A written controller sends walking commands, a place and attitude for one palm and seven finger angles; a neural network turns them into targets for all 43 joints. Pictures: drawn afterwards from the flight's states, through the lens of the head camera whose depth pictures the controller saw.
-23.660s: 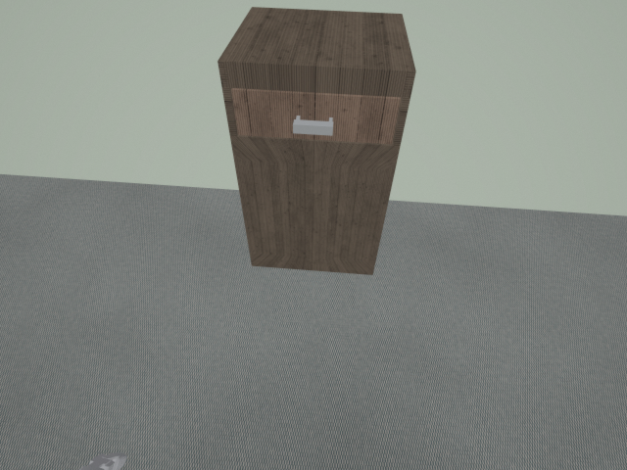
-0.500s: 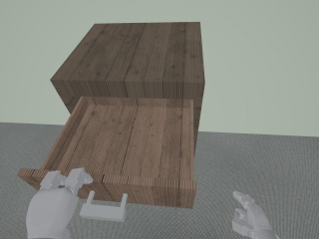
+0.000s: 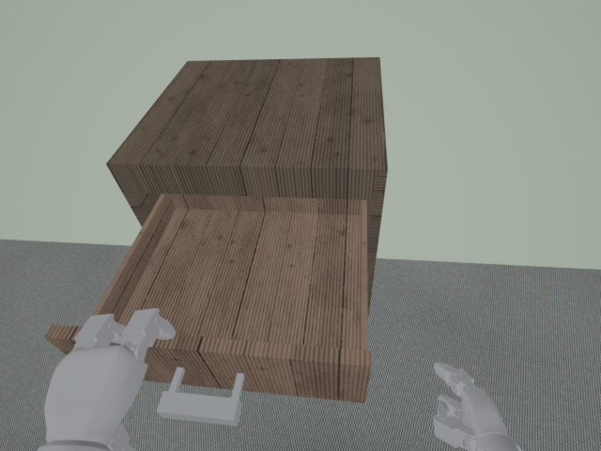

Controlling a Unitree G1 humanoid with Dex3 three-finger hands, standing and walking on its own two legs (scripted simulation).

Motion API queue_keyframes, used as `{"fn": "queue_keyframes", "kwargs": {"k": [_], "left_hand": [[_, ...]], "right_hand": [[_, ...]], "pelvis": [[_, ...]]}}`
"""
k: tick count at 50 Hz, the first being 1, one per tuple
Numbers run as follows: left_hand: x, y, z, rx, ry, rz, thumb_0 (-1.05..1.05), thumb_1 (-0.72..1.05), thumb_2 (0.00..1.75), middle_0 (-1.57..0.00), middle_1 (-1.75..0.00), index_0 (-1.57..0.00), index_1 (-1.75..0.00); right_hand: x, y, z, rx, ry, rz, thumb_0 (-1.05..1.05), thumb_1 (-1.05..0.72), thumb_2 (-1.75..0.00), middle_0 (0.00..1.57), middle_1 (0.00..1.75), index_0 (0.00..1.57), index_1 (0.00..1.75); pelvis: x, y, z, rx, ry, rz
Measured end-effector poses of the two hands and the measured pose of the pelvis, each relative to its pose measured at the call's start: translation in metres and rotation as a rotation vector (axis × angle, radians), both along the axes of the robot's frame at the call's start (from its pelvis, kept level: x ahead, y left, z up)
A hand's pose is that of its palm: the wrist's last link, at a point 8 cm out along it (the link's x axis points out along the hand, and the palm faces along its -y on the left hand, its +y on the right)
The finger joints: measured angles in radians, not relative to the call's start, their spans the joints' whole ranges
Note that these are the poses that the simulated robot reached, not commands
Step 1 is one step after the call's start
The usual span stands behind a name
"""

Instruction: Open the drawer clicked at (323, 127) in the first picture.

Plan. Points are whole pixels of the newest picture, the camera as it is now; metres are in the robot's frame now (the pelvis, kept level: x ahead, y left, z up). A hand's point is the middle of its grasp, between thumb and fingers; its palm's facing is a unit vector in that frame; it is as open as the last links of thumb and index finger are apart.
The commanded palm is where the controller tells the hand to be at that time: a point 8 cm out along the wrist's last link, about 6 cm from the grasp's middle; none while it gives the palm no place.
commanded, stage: lift the hand off the handle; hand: left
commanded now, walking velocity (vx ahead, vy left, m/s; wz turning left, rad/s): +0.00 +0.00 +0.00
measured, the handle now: (204, 392) +0.21 +0.18 -0.05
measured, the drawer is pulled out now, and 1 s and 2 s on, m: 0.30 0.30 0.30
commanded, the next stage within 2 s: draw the hand back to the body in 0.52 s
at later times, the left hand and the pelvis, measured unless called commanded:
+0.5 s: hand (120, 372) +0.17 +0.22 +0.10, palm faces +0.10 -0.17 -0.98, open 13.8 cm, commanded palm +0.13 +0.22 +0.16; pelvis +0.00 +0.01 +0.01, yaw +0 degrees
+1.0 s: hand (90, 372) +0.16 +0.25 +0.11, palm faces +0.07 -0.14 -0.99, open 13.8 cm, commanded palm +0.13 +0.24 +0.17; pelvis +0.00 +0.02 +0.01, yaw +0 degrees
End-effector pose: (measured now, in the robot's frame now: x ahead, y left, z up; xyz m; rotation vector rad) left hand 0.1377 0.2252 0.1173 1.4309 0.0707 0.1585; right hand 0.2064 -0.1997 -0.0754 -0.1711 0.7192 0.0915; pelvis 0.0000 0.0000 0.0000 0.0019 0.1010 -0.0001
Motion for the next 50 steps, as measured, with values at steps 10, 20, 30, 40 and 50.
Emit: {"fn": "queue_keyframes", "kwargs": {"k": [10, 20, 30, 40, 50], "left_hand": [[-0.002, -0.003, 0.016, -0.029, -0.017, -0.017, 0.00, -0.49, 0.30, -0.32, -1.20, -0.32, -1.20], [0.004, 0.001, 0.032, -0.015, -0.040, -0.023, 0.00, -0.49, 0.30, -0.32, -1.20, -0.32, -1.20], [0.004, 0.002, 0.031, -0.046, 0.006, -0.027, 0.00, -0.49, 0.30, -0.32, -1.20, -0.32, -1.20], [-0.002, 0.013, 0.041, -0.011, -0.028, -0.023, 0.00, -0.49, 0.30, -0.32, -1.20, -0.33, -1.20], [0.001, 0.026, 0.047, -0.010, -0.007, -0.001, 0.00, -0.49, 0.30, -0.32, -1.20, -0.32, -1.20]], "right_hand": [[0.007, 0.000, 0.010, -0.015, -0.025, 0.008, 0.01, -0.91, -0.90, 0.19, 0.30, 0.20, 0.30], [0.008, 0.011, 0.012, 0.010, -0.019, 0.018, 0.01, -0.91, -0.90, 0.19, 0.30, 0.20, 0.30], [0.007, 0.020, 0.015, 0.026, -0.009, 0.031, 0.01, -0.91, -0.90, 0.20, 0.30, 0.20, 0.30], [0.010, 0.016, 0.018, -0.009, -0.014, 0.030, 0.01, -0.91, -0.90, 0.20, 0.30, 0.20, 0.30], [0.010, 0.019, 0.022, -0.008, -0.014, 0.020, 0.01, -0.91, -0.90, 0.19, 0.30, 0.20, 0.30]], "pelvis": [[0.001, 0.003, 0.004, -0.007, -0.015, 0.003], [0.002, 0.007, 0.008, -0.010, -0.030, 0.004], [0.005, 0.010, 0.011, -0.011, -0.038, -0.001], [0.006, 0.013, 0.012, -0.020, -0.040, 0.001], [0.005, 0.016, 0.015, -0.019, -0.052, 0.008]]}}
